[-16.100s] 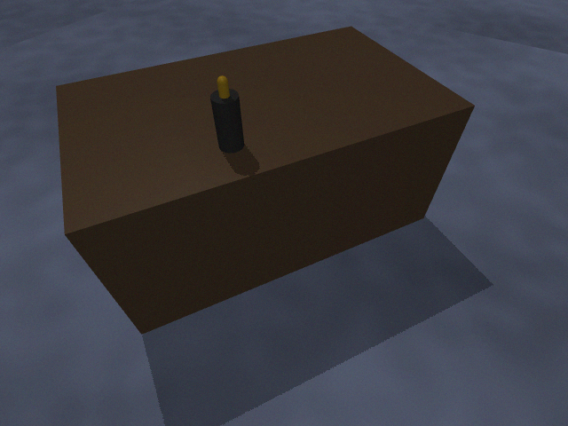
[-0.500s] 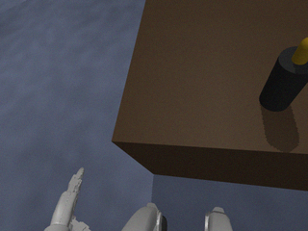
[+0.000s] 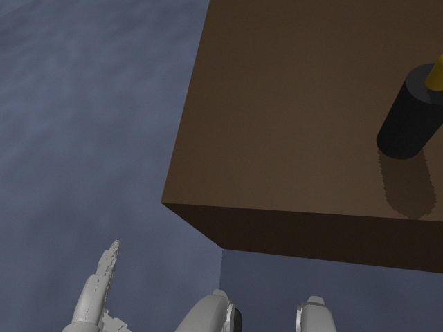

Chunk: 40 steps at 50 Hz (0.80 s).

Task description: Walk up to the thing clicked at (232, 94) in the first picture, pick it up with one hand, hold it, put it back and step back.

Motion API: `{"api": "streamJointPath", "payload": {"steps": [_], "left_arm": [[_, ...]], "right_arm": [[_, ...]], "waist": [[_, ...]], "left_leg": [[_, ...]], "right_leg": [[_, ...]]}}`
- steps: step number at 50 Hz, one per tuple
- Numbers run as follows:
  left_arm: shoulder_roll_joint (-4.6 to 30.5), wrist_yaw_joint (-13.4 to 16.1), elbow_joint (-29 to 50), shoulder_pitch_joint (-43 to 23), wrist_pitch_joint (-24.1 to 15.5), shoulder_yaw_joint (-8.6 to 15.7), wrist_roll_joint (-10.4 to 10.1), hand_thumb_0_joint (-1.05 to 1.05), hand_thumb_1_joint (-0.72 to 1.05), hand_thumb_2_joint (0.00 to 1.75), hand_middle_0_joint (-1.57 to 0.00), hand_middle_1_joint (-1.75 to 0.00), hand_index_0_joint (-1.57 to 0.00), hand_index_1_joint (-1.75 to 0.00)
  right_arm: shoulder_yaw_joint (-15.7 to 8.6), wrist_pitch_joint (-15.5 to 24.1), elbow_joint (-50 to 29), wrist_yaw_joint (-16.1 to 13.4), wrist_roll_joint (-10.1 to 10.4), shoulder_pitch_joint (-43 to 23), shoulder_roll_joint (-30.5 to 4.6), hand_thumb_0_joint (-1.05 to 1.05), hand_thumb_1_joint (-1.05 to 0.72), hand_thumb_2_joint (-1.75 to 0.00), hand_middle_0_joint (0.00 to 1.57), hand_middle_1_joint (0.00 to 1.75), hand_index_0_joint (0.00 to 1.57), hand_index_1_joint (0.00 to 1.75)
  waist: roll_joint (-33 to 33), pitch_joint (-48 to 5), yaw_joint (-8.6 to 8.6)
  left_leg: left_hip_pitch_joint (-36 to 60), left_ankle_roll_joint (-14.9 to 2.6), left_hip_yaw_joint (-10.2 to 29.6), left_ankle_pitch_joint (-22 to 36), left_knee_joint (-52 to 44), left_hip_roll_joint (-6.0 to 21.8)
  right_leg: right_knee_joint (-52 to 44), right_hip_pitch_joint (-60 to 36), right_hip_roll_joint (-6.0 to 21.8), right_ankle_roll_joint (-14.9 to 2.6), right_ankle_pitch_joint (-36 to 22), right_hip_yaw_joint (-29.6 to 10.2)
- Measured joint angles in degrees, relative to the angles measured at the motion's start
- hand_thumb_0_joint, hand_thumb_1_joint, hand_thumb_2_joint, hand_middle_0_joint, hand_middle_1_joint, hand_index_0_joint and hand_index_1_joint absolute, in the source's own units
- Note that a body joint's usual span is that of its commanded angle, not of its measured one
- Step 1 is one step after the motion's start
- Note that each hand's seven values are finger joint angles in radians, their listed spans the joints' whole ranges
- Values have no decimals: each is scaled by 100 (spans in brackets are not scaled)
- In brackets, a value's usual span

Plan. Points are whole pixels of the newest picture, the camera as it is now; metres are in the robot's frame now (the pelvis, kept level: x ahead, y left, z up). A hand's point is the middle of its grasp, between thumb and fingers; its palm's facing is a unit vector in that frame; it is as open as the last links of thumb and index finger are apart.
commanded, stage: go down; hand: right
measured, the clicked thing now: (421, 107) +0.50 -0.26 +0.02
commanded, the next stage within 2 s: none
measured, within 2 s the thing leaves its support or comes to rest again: neither
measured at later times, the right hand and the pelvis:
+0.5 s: hand out of the picture +0.43 -0.45 +0.11, palm faces +0.37 +0.93 +0.01, open 17.3 cm; pelvis +0.00 +0.00 +0.00, yaw +0 degrees
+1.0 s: hand out of the picture +0.43 -0.45 +0.12, palm faces +0.36 +0.93 +0.02, open 17.2 cm; pelvis +0.00 +0.00 +0.00, yaw +0 degrees
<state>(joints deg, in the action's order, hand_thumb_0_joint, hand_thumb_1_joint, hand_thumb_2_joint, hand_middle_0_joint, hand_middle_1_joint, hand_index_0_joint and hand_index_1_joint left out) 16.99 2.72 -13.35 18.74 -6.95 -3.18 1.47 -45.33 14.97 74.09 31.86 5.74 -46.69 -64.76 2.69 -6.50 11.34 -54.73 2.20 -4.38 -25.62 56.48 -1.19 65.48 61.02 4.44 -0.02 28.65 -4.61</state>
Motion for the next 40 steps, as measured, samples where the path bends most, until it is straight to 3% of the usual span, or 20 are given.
{"api": "streamJointPath", "payload": {"steps": [11, 19, 34, 40], "left_arm": [[25, 3, 201, -42, -44, 26, -14, -1, -53, 4, -7, -4, -6, -5], [35, -32, 147, 58, -47, 51, -3, -1, -53, 4, -7, -4, -6, -5], [14, 21, 91, -70, -24, -1, -10, -1, -53, 4, -7, -4, -6, -5], [43, -16, 105, 3, -24, 93, -17, -1, -52, 4, -7, -4, -6, -4]], "right_arm": [[149, 21, 204, -21, 6, -36, 14, -2, 50, -10, 5, 7, 5, 7], [-41, 20, 68, 15, 13, -36, -10, -2, 51, -10, 5, 7, 5, 7], [159, -29, 211, -8, -15, -114, -3, -2, 49, -10, 6, 8, 6, 8], [36, -59, 147, -19, -15, -55, -9, -2, 50, -11, 6, 8, 6, 8]], "waist": [[-70, -11, -2], [-10, 3, 5], [-79, -39, -1], [-69, -21, -13]], "left_leg": [[109, 13, 13, 27, -94, 19], [30, 11, 17, -8, -15, 14], [181, -3, -1, 39, -155, 12], [147, -1, 14, 25, -113, 15]], "right_leg": [[-85, -104, -21, -25, -20, 18], [-33, -40, -15, -8, 0, 16], [-164, -180, -18, 3, -47, 0], [-146, -163, -20, 2, -42, 14]]}}
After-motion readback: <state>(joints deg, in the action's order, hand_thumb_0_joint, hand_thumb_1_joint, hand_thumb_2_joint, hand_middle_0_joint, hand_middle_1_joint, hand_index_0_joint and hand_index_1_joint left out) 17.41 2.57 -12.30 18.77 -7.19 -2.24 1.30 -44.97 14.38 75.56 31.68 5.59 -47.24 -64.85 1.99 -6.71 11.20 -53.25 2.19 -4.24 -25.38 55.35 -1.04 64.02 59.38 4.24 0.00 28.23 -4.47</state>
